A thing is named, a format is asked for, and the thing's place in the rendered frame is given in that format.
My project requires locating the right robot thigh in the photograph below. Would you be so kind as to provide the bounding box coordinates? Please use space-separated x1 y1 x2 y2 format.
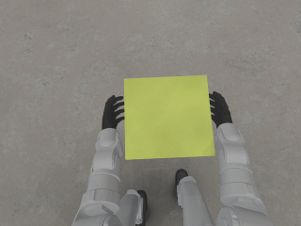
176 181 215 226

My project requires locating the left robot shin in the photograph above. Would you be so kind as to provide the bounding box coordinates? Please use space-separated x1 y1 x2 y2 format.
126 189 143 224

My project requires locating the left robot forearm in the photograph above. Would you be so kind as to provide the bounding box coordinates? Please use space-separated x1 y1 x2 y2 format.
71 128 124 226

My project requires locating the right robot upper arm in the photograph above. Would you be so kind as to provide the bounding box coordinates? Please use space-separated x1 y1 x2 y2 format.
216 205 274 226

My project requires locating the left robot hand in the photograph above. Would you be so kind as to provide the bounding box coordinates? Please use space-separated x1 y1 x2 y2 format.
102 95 125 130

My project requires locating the carton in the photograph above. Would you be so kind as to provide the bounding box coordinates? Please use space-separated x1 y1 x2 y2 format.
124 75 215 160

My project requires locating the left robot upper arm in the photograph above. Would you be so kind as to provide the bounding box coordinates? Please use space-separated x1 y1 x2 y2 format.
72 213 122 226

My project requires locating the right robot forearm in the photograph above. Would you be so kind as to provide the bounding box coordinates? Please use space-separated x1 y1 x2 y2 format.
215 122 272 221

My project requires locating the right robot hand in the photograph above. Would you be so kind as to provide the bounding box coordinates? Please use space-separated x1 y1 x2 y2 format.
209 91 232 128

